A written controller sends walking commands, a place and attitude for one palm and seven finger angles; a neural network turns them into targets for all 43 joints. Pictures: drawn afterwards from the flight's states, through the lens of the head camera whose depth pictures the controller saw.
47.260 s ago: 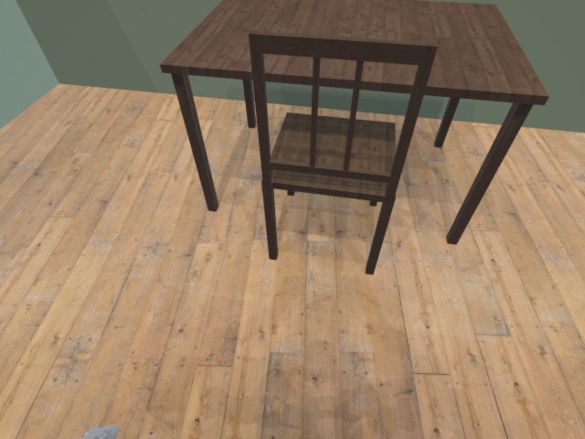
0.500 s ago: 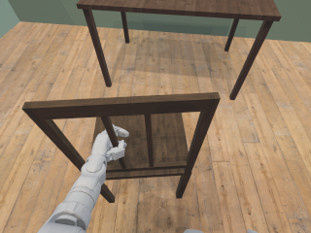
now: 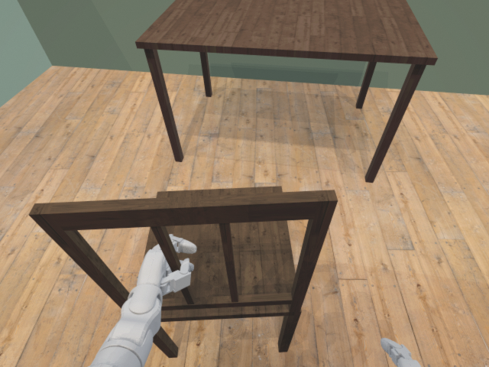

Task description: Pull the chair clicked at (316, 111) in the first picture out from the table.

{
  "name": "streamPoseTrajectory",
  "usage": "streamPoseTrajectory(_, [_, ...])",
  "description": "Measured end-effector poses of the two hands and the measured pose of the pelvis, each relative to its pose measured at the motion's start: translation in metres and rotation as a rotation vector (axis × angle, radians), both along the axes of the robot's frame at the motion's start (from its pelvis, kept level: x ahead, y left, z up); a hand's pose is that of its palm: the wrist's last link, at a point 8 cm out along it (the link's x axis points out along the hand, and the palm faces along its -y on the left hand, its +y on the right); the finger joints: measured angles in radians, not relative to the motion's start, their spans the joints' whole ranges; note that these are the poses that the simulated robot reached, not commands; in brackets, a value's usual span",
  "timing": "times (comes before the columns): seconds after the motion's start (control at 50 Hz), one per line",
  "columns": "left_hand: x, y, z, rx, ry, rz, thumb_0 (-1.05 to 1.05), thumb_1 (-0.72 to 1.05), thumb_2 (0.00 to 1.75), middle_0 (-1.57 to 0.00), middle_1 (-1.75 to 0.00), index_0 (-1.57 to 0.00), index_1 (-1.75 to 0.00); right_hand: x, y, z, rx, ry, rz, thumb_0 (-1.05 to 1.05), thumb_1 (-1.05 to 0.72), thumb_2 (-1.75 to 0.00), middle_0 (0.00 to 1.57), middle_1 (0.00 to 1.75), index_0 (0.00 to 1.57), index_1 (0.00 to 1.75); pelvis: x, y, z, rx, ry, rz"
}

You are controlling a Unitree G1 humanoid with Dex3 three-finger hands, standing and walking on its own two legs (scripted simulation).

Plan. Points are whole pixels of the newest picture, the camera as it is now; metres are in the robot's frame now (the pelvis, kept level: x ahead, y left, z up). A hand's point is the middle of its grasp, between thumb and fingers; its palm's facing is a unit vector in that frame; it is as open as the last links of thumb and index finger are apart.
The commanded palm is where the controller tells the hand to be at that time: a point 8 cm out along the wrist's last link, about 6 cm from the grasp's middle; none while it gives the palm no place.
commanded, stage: stop walking, hand still on the chair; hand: left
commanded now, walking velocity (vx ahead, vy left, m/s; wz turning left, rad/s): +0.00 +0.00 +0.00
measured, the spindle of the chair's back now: (177, 269) +0.31 +0.15 -0.07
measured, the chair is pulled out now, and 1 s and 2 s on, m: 0.74 0.74 0.74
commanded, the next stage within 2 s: open the thumb and straighten the fingers in 0.14 s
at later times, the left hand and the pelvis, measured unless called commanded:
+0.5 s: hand (181, 270) +0.29 +0.14 -0.04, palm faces +0.00 -0.99 -0.15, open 8.1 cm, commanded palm +0.28 +0.19 -0.03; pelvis +0.00 +0.01 -0.01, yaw +1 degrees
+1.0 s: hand (175, 268) +0.30 +0.15 -0.04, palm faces +0.03 -0.99 -0.16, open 17.1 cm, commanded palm +0.28 +0.19 -0.03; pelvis +0.00 +0.00 -0.02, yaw +3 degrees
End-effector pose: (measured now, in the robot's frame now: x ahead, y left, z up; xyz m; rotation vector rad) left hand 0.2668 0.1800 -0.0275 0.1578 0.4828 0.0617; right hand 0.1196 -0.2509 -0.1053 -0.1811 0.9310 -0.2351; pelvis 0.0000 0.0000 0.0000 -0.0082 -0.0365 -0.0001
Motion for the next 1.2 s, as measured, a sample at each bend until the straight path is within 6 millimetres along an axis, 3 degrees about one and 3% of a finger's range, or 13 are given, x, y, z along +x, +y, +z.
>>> streamPoseTrajectory(0.14, [0.0, 0.0, 0.0, -0.003, -0.001, -0.01, 0.03, 0.76, 0.84, -0.35, -1.29, -0.5, -1.45, 0.0, 0.002, 0.003, -0.008, 0.007, -0.002, 0.0, -0.9, -0.9, 0.2, 0.3, 0.2, 0.3, 0.001, 0.003, 0.001, -0.001, 0.002, -0.001])
streamPoseTrajectory(0.34, [0.003, 0.003, -0.001, -0.043, -0.018, -0.009, 0.02, 0.72, 0.82, -0.38, -1.33, -0.5, -1.45, -0.016, 0.015, -0.004, 0.051, 0.039, 0.003, 0.01, -0.9, -0.9, 0.2, 0.3, 0.2, 0.3, 0.0, 0.004, -0.002, 0.005, 0.055, 0.018])
streamPoseTrajectory(0.42, [0.006, 0.007, 0.003, -0.023, -0.053, -0.035, 0.02, 0.54, 0.73, -0.43, -1.38, -0.5, -1.45, -0.019, 0.013, -0.005, 0.051, 0.021, 0.027, 0.01, -0.9, -0.9, 0.2, 0.3, 0.2, 0.3, -0.003, 0.006, -0.006, 0.003, 0.096, 0.023])
streamPoseTrajectory(0.54, [0.011, 0.014, 0.001, -0.012, -0.024, -0.023, 0.01, 0.05, 0.48, -0.46, -1.38, -0.48, -1.41, -0.018, 0.009, -0.01, 0.034, 0.011, 0.043, 0.01, -0.9, -0.9, 0.2, 0.3, 0.2, 0.3, -0.005, 0.009, -0.012, 0.003, 0.136, 0.024])
streamPoseTrajectory(0.64, [0.016, 0.018, 0.002, -0.007, -0.019, -0.01, 0.0, -0.29, 0.32, -0.41, -1.21, -0.42, -1.23, -0.01, 0.009, -0.013, 0.027, -0.016, 0.047, 0.01, -0.9, -0.9, 0.2, 0.3, 0.2, 0.3, -0.003, 0.011, -0.016, 0.003, 0.15, 0.026])
streamPoseTrajectory(0.76, [0.015, 0.011, 0.0, -0.02, -0.012, -0.014, -0.01, -0.47, 0.23, -0.3, -0.87, -0.3, -0.87, 0.004, 0.013, -0.016, 0.034, -0.049, 0.069, 0.01, -0.9, -0.9, 0.2, 0.3, 0.2, 0.3, 0.0, 0.01, -0.02, 0.004, 0.158, 0.03])
streamPoseTrajectory(0.98, [0.013, 0.023, 0.002, -0.004, -0.009, 0.014, -0.02, -0.54, 0.2, -0.07, -0.2, -0.07, -0.21, 0.024, 0.012, -0.015, 0.031, -0.094, 0.096, 0.01, -0.9, -0.9, 0.2, 0.3, 0.2, 0.3, 0.004, 0.003, -0.024, 0.002, 0.162, 0.042])
streamPoseTrajectory(1.2, [0.004, 0.024, -0.001, -0.009, 0.005, 0.016, -0.02, -0.54, 0.2, -0.01, -0.02, -0.01, -0.02, 0.027, 0.002, -0.014, 0.012, -0.102, 0.094, 0.01, -0.9, -0.9, 0.2, 0.3, 0.2, 0.3, 0.004, -0.002, -0.026, 0.005, 0.166, 0.043])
